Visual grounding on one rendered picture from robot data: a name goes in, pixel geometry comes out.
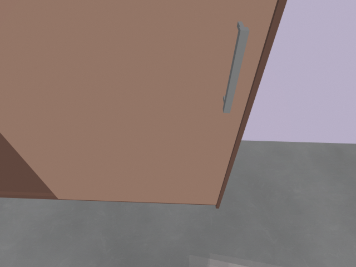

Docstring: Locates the wardrobe door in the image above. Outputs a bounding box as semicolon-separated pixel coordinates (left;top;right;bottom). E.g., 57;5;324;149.
0;0;277;205
0;133;53;193

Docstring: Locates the handle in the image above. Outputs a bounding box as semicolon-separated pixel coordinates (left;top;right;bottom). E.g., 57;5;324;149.
223;21;249;113

